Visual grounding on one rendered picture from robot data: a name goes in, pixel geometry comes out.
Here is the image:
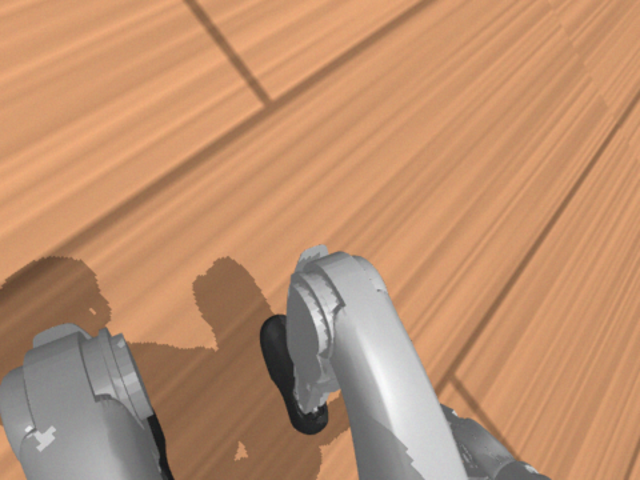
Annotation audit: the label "right robot arm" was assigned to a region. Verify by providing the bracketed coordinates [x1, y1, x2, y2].
[495, 461, 552, 480]

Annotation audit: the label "right robot foot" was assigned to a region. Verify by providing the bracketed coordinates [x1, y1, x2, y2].
[260, 314, 328, 435]

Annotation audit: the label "left robot foot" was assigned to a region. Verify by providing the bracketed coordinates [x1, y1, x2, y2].
[147, 407, 174, 480]

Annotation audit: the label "right robot hand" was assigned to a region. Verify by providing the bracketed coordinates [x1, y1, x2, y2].
[440, 403, 516, 480]

